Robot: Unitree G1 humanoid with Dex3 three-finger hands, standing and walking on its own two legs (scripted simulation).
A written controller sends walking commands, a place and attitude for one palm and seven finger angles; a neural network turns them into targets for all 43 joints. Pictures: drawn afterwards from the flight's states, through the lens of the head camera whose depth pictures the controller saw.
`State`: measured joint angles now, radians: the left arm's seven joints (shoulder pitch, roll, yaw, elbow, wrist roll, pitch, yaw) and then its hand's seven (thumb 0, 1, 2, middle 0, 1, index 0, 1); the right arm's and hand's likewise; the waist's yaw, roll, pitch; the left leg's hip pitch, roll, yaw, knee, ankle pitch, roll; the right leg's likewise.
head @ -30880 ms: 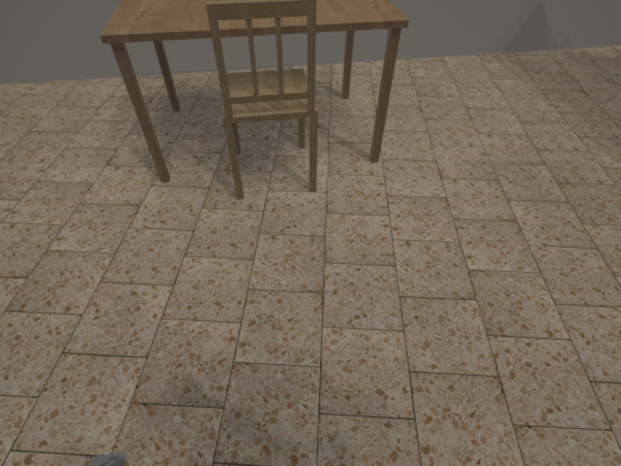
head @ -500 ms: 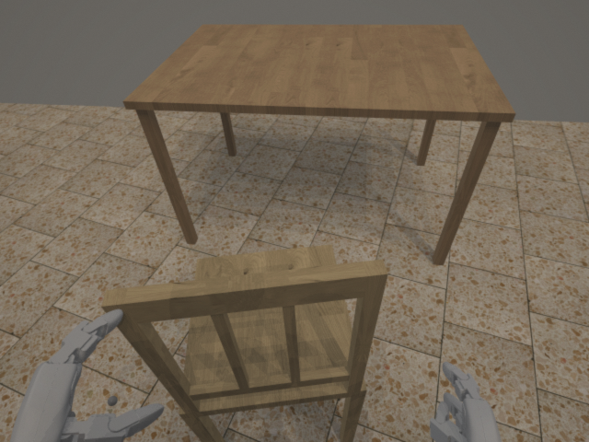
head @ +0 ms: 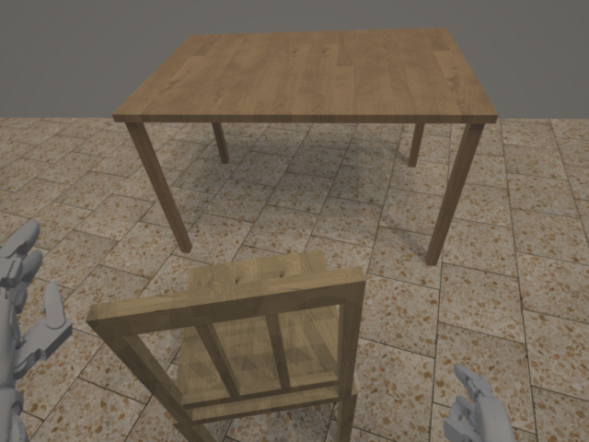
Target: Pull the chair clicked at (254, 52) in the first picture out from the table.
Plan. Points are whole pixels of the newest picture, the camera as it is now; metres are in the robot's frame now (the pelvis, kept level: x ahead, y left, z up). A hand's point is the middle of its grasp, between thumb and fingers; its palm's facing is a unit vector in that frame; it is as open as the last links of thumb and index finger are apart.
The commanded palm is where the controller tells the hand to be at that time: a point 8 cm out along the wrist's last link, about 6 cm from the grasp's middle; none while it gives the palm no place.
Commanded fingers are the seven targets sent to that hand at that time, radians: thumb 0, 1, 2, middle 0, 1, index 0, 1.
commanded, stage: draw the hand back to the body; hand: left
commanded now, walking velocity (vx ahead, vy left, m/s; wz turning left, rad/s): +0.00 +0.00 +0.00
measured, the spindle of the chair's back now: (220, 360) +0.27 +0.17 -0.10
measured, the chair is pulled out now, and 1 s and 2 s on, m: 0.59 0.59 0.59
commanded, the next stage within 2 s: step back with the hand held close in 0.18 s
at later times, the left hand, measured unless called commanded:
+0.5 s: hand (26, 323) +0.18 +0.29 +0.17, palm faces +0.45 -0.76 -0.47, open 7.4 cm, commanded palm +0.12 +0.33 +0.18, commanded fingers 0.00 0.90 0.90 -0.20 -0.30 -0.20 -0.30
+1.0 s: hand out of the picture +0.12 +0.30 +0.16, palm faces +0.46 -0.77 -0.44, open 7.4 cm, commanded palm +0.06 +0.34 +0.18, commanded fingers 0.00 0.90 0.90 -0.20 -0.30 -0.20 -0.30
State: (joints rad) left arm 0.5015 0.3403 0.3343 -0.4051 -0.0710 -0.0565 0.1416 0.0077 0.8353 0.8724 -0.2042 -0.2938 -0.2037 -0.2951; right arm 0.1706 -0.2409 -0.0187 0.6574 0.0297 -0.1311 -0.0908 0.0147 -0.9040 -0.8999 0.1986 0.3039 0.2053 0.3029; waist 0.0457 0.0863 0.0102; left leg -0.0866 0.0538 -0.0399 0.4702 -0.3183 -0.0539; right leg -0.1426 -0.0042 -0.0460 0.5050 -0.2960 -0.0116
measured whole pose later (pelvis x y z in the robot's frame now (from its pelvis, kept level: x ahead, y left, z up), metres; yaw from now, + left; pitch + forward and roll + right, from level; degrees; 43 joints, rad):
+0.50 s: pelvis -0.02 +0.03 +0.00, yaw -1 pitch -2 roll +0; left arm 0.50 0.36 0.40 -0.42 -0.05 -0.12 0.15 0.01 0.89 0.90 -0.21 -0.31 -0.20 -0.30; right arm 0.14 -0.22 -0.01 0.62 0.02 -0.06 -0.07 0.01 -0.90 -0.90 0.20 0.30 0.21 0.30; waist 0.02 0.06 0.04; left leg -0.15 0.03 -0.02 0.46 -0.27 -0.02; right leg -0.19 -0.03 -0.02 0.43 -0.21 0.03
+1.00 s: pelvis -0.08 +0.04 -0.01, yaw +0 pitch +0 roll -2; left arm 0.54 0.38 0.39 -0.52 -0.04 -0.12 0.19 0.01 0.89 0.90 -0.22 -0.31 -0.21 -0.30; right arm 0.18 -0.21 -0.01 0.62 0.01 -0.06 -0.10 0.01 -0.90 -0.90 0.20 0.30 0.21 0.30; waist 0.02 0.02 0.01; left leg -0.35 0.03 -0.03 0.59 -0.25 -0.01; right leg -0.35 -0.03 -0.03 0.49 -0.15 0.03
